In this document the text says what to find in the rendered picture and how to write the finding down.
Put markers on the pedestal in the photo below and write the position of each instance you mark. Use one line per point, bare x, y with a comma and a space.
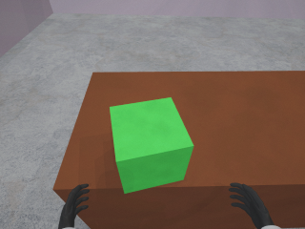
247, 127

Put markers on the robot right hand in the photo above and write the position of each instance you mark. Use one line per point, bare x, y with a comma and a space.
253, 205

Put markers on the carton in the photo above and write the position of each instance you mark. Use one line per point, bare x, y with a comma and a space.
151, 144

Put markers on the robot left hand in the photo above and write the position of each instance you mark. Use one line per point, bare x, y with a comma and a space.
69, 210

